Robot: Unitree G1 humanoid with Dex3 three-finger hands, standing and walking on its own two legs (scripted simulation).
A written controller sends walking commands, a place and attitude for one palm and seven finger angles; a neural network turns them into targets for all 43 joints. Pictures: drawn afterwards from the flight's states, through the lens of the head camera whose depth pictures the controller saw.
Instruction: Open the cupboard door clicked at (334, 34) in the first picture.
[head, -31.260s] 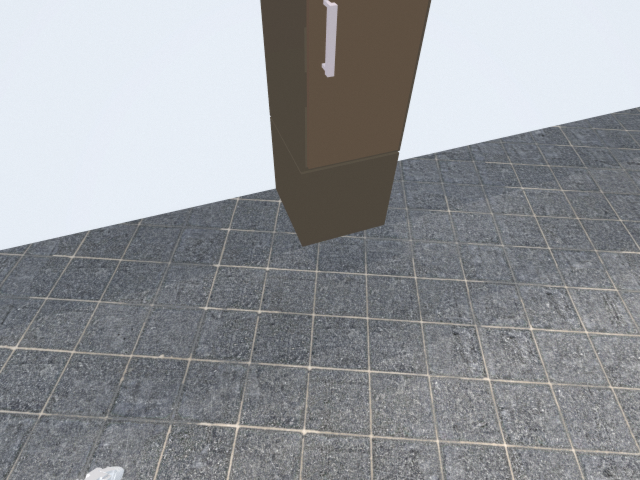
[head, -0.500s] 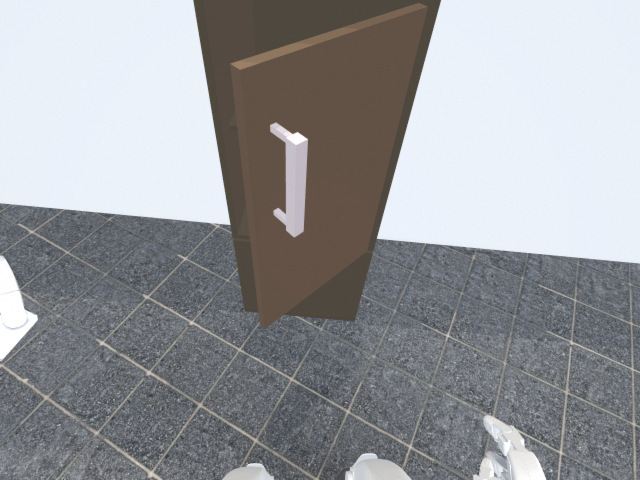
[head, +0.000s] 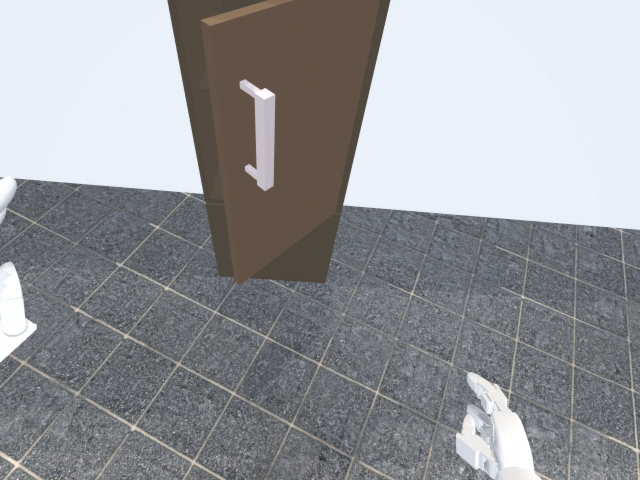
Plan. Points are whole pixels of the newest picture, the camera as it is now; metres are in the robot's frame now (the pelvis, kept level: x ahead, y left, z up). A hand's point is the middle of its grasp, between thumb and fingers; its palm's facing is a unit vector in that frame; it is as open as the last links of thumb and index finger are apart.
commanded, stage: stop stepping back and stand still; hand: left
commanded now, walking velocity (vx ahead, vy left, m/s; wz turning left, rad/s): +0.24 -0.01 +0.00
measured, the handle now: (256, 138) +0.57 +0.12 +0.08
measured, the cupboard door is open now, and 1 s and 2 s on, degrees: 47 47 47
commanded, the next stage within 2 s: let the arm hang, fingers relaxed in 0.56 s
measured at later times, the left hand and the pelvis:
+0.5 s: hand out of the picture +0.14 +0.26 +0.16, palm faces +0.46 -0.74 -0.49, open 7.4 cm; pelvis -0.05 -0.01 -0.01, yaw +2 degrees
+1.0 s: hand out of the picture -0.04 +0.17 -0.17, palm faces +0.06 -0.98 -0.18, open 7.1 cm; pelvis -0.07 -0.01 +0.00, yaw +5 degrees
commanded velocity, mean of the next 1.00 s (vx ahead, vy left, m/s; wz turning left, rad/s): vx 0.06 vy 0.01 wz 0.00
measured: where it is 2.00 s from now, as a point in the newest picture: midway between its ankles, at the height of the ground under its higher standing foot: outside the picture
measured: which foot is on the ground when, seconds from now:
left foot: down 0.00-0.10, up 0.12-0.28, down 0.30-1.00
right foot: down 0.00-1.00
